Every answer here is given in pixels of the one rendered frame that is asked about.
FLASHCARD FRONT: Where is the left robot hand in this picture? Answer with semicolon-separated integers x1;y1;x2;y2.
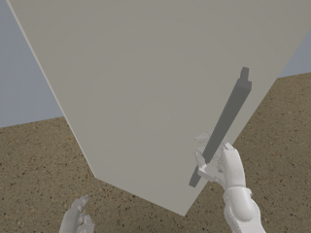
58;195;95;233

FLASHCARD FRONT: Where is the right robot hand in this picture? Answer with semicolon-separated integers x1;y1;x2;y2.
192;130;246;191

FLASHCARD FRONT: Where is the fridge door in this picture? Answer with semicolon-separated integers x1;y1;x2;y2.
9;0;311;216

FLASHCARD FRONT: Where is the robot right forearm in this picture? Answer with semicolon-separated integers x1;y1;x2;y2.
223;186;266;233

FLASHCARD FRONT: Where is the handle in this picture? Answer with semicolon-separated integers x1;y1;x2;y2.
189;67;252;187

